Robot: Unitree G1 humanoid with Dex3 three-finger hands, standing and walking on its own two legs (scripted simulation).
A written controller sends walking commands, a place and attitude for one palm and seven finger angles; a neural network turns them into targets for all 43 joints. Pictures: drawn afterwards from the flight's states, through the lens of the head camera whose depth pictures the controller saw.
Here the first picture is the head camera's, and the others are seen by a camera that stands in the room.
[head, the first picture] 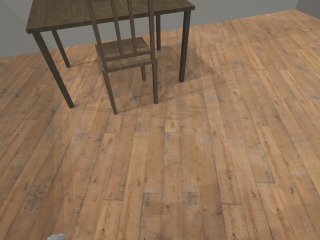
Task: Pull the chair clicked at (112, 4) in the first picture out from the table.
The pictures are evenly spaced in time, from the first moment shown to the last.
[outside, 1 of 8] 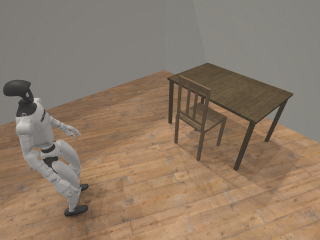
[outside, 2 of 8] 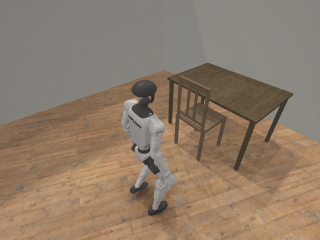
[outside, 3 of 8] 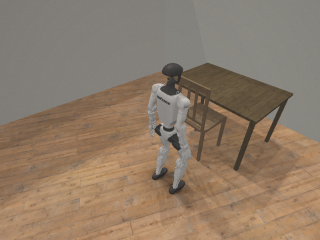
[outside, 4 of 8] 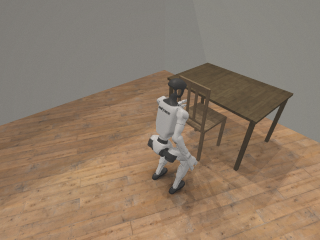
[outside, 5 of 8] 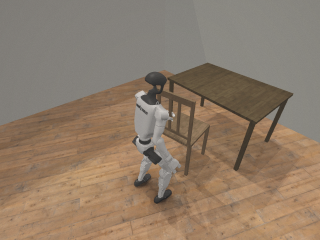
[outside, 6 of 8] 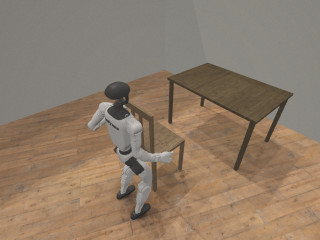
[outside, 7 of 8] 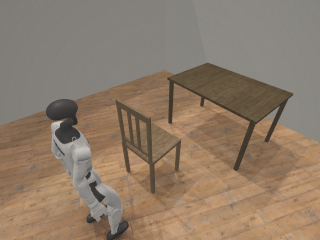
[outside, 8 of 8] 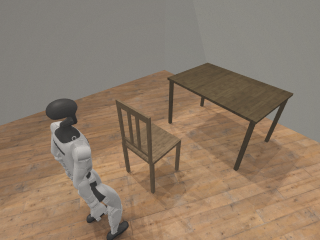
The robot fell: no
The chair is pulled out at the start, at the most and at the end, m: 0.00 0.70 0.70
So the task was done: yes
